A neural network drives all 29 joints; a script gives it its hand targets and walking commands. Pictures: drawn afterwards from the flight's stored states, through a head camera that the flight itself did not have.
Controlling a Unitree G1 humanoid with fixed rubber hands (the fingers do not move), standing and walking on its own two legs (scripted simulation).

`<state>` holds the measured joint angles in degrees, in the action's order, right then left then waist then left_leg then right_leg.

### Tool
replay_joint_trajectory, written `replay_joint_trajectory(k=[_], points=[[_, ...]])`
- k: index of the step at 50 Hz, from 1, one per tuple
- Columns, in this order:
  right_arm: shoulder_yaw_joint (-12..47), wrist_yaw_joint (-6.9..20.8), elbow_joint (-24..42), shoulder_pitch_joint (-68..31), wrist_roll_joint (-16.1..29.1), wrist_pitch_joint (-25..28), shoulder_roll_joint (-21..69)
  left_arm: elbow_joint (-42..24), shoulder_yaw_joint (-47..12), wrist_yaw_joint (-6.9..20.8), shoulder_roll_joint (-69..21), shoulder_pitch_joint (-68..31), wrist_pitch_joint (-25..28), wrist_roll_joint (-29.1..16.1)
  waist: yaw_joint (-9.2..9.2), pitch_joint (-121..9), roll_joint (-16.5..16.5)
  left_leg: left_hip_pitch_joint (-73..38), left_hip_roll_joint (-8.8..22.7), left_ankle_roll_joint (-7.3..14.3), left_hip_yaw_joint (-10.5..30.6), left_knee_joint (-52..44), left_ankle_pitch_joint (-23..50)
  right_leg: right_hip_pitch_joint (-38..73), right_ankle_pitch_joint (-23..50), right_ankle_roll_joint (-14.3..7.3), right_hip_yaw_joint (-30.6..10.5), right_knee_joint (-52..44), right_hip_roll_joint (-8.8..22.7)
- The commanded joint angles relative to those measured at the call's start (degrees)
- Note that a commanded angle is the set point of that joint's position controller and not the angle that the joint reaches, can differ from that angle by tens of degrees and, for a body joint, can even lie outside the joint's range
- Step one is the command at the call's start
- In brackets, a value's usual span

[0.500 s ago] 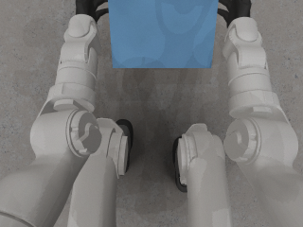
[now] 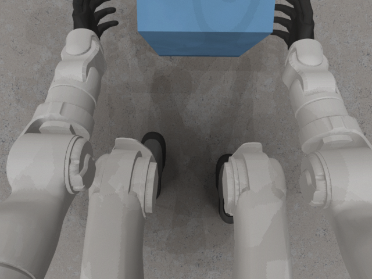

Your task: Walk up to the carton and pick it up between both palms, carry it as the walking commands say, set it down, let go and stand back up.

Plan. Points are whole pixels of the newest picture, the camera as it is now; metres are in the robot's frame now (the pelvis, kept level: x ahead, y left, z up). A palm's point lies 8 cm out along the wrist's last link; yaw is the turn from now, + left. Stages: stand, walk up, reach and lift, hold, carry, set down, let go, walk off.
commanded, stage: set down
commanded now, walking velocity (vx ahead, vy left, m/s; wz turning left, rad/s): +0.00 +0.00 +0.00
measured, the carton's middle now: out of the picture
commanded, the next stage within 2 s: let go in 1.38 s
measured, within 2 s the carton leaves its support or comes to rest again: neither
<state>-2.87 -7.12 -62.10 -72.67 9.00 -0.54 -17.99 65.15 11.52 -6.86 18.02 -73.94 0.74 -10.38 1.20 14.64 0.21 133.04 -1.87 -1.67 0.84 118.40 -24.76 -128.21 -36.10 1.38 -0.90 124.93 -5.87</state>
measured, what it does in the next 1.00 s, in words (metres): rises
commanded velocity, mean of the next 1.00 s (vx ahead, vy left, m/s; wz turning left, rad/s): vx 0.00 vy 0.00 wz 0.00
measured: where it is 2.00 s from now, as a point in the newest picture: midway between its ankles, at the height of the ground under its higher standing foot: (190, 189)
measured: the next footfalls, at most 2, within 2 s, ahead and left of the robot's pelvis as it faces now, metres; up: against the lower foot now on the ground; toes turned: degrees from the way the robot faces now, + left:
none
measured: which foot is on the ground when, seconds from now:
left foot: down 0.00-1.00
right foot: down 0.00-1.00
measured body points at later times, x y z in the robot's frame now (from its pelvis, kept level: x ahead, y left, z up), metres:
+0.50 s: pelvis +0.02 +0.00 +0.04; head +0.34 +0.01 +0.35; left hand +0.53 +0.22 -0.09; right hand +0.55 -0.17 -0.08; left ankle +0.15 +0.12 -0.35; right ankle +0.09 -0.11 -0.35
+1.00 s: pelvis +0.03 +0.00 +0.18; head +0.33 +0.01 +0.52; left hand +0.53 +0.22 +0.07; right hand +0.55 -0.18 +0.07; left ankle +0.14 +0.12 -0.35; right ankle +0.09 -0.11 -0.35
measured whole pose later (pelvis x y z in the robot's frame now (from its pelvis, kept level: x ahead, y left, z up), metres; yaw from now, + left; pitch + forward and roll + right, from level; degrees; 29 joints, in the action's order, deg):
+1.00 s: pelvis +0.03 +0.00 +0.18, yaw +0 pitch +45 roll -1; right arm -12.6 -2.6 -47.5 -58.2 3.1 -7.6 -15.2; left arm 46.2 16.6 -4.2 12.0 -56.8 -7.4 -2.1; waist 1.2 -5.6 0.3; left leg 108.0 -2.2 -0.6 1.7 85.2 -22.5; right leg -103.5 -31.4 1.0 -2.0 89.6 -4.1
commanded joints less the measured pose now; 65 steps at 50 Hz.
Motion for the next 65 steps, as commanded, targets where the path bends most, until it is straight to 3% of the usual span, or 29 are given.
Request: replay_joint_trajectory(k=[1,6,10,11,12,13,18,19,24,25,26,28,30,31,32,35,42,43,44,45,46,49,50,56,58,60,61,62,65], points=[[0.6,0.7,6.4,-19.5,1.5,0.4,-7.1,-4.5,-1.0,-0.2,5.4,-13.8,0.8,-1.4,0.42,-59.6,0.4,-38.9,1.2,0.1,-1.6,-4.2,7.2,20.6,7.9,-0.2,0.6,-15.2,4.0],[1.4,1.4,6.0,-20.5,2.5,-0.6,-8.5,-3.1,-0.8,-0.1,7.6,-15.2,0.2,-2.0,0.94,-60.7,3.4,-40.3,1.9,0.1,-1.4,-4.0,7.1,22.0,7.0,0.8,1.3,-14.4,4.3],[0.9,1.6,11.2,-19.6,2.6,-1.4,-7.5,-10.5,-0.8,-0.3,8.8,-13.6,-0.1,-1.5,1.8,-73.2,4.1,-46.1,1.6,0.1,-3.0,-2.6,14.4,28.0,14.2,0.7,1.7,-13.6,3.5],[-0.9,1.4,9.4,-16.9,1.3,-1.7,-9.0,-7.2,-0.1,-0.3,7.5,-10.8,-0.7,-1.4,0.49,-71.9,4.0,-46.7,1.2,-0.4,-2.8,-3.0,13.5,28.0,12.9,1.0,2.4,-14.3,3.1],[-2.2,1.3,11.6,-15.2,0.6,-1.8,-9.8,-10.3,-0.2,-0.4,7.4,-9.3,-1.1,-0.5,0.78,-73.3,2.0,-47.9,0.9,-0.3,-3.3,-3.7,12.6,28.2,12.8,0.8,2.6,-14.5,2.7],[-1.4,1.2,15.0,-14.5,0.8,-1.9,-8.6,-13.5,0.3,-0.5,8.5,-8.8,-1.1,-0.6,1.42,-77.1,3.9,-49.3,0.5,-0.3,-3.5,-4.3,14.9,31.0,15.5,1.1,2.6,-15.2,2.6],[-4.5,1.8,16.2,-9.5,0.4,-3.4,-6.6,-21.1,2.3,-0.4,5.4,-5.2,-2.7,2.9,2.0,-75.9,-1.2,-52.1,-0.3,-0.6,-4.8,-8.1,17.2,28.0,16.8,0.5,2.7,-17.9,1.3],[-5.4,1.7,15.7,-9.4,-1.0,-3.4,-6.8,-18.3,1.9,-0.1,3.4,-3.5,-3.2,2.5,0.71,-73.0,1.4,-49.6,-0.6,-0.4,-4.3,-8.7,17.0,26.7,16.6,0.8,3.4,-19.3,1.2],[-8.6,2.6,15.7,-4.9,-3.6,-3.3,-6.7,-21.7,2.9,1.1,2.5,-1.3,-4.0,4.2,-0.99,-69.8,-0.5,-51.8,-0.9,-0.3,-3.0,-11.7,18.8,21.7,16.7,0.4,3.3,-23.1,1.4],[-8.3,2.8,16.5,-4.6,-3.2,-3.5,-6.1,-22.5,2.6,1.5,2.1,-0.5,-4.2,5.2,0.79,-71.2,-3.0,-52.7,-0.9,-0.6,-4.2,-13.1,18.5,22.9,17.2,0.2,2.7,-24.4,1.3],[-7.7,3.0,15.8,-4.1,-3.1,-3.5,-5.2,-22.3,3.6,1.5,2.0,0.3,-4.6,4.8,-0.66,-71.1,0.4,-52.2,-1.2,-0.2,-3.4,-15.1,16.2,24.8,16.4,0.5,4.2,-25.6,1.1],[-7.9,3.2,16.6,-4.6,-2.8,-4.0,-5.0,-21.6,3.5,1.6,0.4,1.7,-5.3,5.6,0.93,-69.4,-0.8,-51.2,-1.4,0.0,-4.1,-17.5,15.1,25.1,15.9,0.4,3.5,-27.1,1.0],[-8.6,3.4,18.8,-4.5,-3.7,-4.6,-5.4,-22.4,4.2,1.7,1.3,1.4,-5.9,6.2,0.4,-69.8,0.1,-53.6,-0.9,-0.2,-3.4,-19.7,14.3,26.4,14.9,0.5,3.6,-30.0,1.4],[-8.8,3.5,18.0,-2.9,-3.6,-4.9,-5.8,-22.0,4.9,1.7,1.5,3.6,-6.2,6.2,2.01,-73.2,-0.7,-55.7,-1.8,-0.5,-4.4,-20.7,13.7,28.8,13.9,0.6,4.3,-30.9,0.9],[-8.2,3.5,19.3,-3.1,-4.3,-5.2,-5.4,-25.4,4.8,1.6,1.9,1.6,-6.2,5.9,0.93,-73.1,2.4,-53.0,-1.6,-0.4,-4.1,-22.2,13.8,32.4,15.6,0.3,3.5,-32.5,1.3],[-7.9,4.0,20.1,-4.3,-3.3,-5.7,-3.2,-24.7,5.4,2.0,1.8,1.6,-6.8,7.3,1.71,-71.5,2.1,-53.7,-1.6,0.4,-4.6,-25.6,12.0,35.2,15.0,0.7,3.3,-35.3,1.4],[-10.2,4.1,21.1,-3.2,-5.6,-6.1,-4.7,-24.1,6.6,2.2,1.8,3.2,-7.2,8.1,0.45,-73.2,2.9,-56.9,-1.8,-0.2,-4.1,-32.1,12.5,41.5,16.5,1.0,3.1,-41.8,1.2],[-9.8,4.1,20.7,-1.5,-5.5,-6.1,-4.0,-24.4,5.6,2.3,0.4,4.2,-7.2,7.5,-0.87,-75.2,2.8,-58.9,-2.1,-0.2,-4.5,-32.9,15.2,44.3,20.5,1.2,2.8,-43.3,1.4],[-10.3,3.9,21.3,-1.3,-5.3,-6.0,-4.5,-26.2,4.1,2.3,-0.2,3.6,-7.0,7.4,0.2,-74.3,0.4,-61.5,-2.2,-0.4,-4.4,-34.7,14.6,42.8,18.4,0.6,2.5,-44.6,0.9],[-9.5,4.1,21.8,-1.1,-5.4,-5.9,-3.5,-25.2,5.3,2.6,0.8,4.4,-7.0,7.5,0.22,-74.6,2.8,-61.1,-2.1,0.1,-4.0,-34.8,16.2,43.6,20.7,1.1,2.8,-45.1,1.1],[-10.5,4.1,21.5,-0.6,-5.4,-6.1,-3.6,-25.4,5.2,2.7,0.5,5.0,-7.2,8.4,-0.72,-74.8,0.7,-61.6,-1.9,0.1,-4.4,-36.2,15.5,45.6,20.3,1.1,2.0,-46.2,1.3],[-10.5,4.8,21.5,2.7,-6.1,-6.0,-2.7,-24.4,5.7,2.6,-1.1,9.2,-7.2,8.9,0.74,-74.1,0.7,-66.0,-2.2,-0.5,-3.6,-39.9,16.3,45.8,19.8,1.2,3.0,-49.2,0.7],[-10.8,5.1,21.0,3.0,-6.2,-5.8,-2.3,-25.1,5.5,2.7,-2.1,8.6,-7.1,8.7,-0.59,-72.0,0.9,-66.5,-2.1,-0.3,-3.6,-41.7,15.0,46.2,18.7,1.0,3.1,-50.8,0.5],[-12.1,6.3,22.5,7.7,-7.0,-4.4,-2.6,-29.7,5.6,3.3,-2.6,12.1,-6.0,10.3,-0.57,-73.1,-0.4,-75.1,-1.9,-0.2,-1.8,-47.3,25.6,51.1,28.8,1.3,1.6,-57.3,0.8],[-11.8,7.2,25.3,6.9,-7.1,-3.7,-3.3,-28.7,5.6,3.3,-3.7,14.6,-6.3,10.8,0.17,-74.4,0.7,-82.4,-1.5,-0.2,-0.6,-49.7,26.6,51.4,26.8,1.6,2.3,-59.9,0.5],[-11.9,7.6,23.3,8.1,-6.3,-3.9,-2.0,-30.1,5.0,3.5,-4.4,14.0,-6.2,10.9,0.12,-72.4,-2.3,-85.2,-1.1,-0.4,-0.8,-53.3,26.1,52.4,25.7,1.2,1.9,-63.4,0.6],[-12.8,8.0,21.5,9.5,-7.4,-4.1,-3.4,-29.7,4.8,3.4,-4.9,14.9,-6.4,10.8,-1.07,-72.4,-1.7,-87.5,-1.1,-0.7,0.1,-54.9,27.1,52.7,26.5,1.2,2.5,-64.3,0.6],[-12.7,8.4,22.0,9.3,-6.8,-3.9,-2.8,-29.8,4.5,3.6,-5.5,15.1,-6.2,11.1,0.86,-71.1,-3.4,-90.7,-0.8,-0.8,0.4,-55.1,29.0,52.0,26.6,1.0,1.6,-65.6,1.0],[-13.7,9.1,20.3,9.9,-8.9,-2.8,-2.7,-26.7,5.9,4.0,-6.1,16.3,-5.5,12.3,-0.35,-65.9,-0.2,-88.5,-0.4,-0.3,0.4,-58.6,26.5,55.0,26.5,1.2,1.1,-69.1,1.2]])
